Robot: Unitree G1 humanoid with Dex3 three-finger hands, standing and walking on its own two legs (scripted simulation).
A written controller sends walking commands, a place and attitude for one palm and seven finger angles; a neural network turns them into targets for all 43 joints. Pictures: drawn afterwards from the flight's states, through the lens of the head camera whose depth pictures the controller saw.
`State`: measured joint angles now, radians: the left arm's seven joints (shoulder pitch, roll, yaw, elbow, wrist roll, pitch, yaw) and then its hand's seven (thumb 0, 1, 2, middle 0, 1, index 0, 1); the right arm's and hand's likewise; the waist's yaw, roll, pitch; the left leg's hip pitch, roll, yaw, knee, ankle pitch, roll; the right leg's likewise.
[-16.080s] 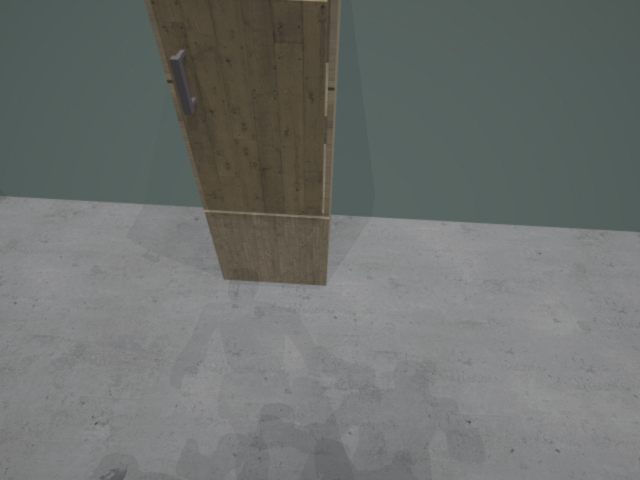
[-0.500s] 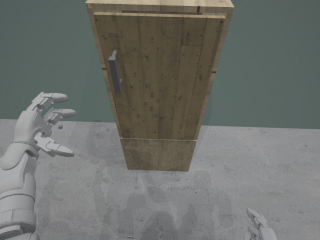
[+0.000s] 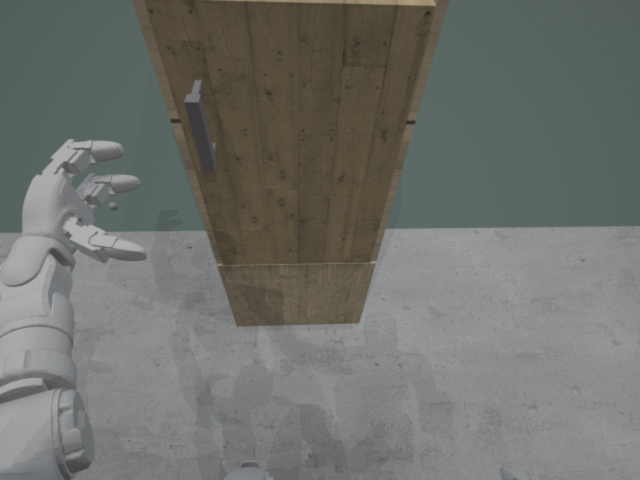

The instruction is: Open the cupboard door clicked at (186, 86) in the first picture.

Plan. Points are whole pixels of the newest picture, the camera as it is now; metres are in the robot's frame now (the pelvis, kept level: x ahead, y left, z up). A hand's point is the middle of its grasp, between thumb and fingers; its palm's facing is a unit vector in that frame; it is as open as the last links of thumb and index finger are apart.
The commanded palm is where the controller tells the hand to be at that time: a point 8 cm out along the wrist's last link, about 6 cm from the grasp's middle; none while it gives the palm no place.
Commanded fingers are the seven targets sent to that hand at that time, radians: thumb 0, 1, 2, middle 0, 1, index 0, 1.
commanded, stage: move the hooked fingers beside the handle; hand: left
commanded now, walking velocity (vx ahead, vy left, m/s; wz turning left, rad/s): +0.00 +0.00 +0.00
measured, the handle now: (204, 128) +0.59 +0.18 +0.09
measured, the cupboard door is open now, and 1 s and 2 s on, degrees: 0 0 0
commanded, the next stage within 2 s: slide the fingers in behind the handle in 1.70 s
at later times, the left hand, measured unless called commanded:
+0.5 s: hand (137, 167) +0.48 +0.25 +0.11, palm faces +0.05 -1.00 +0.01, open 14.0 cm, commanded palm +0.46 +0.30 +0.10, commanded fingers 0.00 -0.50 0.30 -0.30 -1.20 -0.30 -1.20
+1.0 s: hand (153, 149) +0.53 +0.24 +0.10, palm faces +0.04 -1.00 +0.01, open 14.0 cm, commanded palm +0.50 +0.29 +0.10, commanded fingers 0.00 -0.50 0.30 -0.30 -1.20 -0.30 -1.20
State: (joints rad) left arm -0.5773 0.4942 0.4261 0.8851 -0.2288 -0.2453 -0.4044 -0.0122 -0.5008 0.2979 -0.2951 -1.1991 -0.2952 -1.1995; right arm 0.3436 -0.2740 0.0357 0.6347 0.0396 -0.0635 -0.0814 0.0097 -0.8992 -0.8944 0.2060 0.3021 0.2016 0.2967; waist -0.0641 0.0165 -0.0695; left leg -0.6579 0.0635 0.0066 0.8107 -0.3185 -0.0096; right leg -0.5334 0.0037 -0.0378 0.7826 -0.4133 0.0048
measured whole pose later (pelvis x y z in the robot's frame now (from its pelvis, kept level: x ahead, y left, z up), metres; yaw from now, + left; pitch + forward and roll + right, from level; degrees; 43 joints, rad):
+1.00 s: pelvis +0.02 +0.00 -0.02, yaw -3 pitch +19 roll -3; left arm -0.91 0.68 0.51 1.19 -0.10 -0.27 -0.36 -0.01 -0.50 0.30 -0.29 -1.20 -0.29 -1.20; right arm 0.45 -0.27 0.03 0.62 0.01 0.08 -0.04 0.00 -0.90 -0.89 0.21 0.30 0.20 0.30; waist -0.18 0.02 -0.10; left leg -0.86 0.10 0.01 0.91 -0.38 -0.01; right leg -0.73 0.04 -0.02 0.85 -0.44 0.01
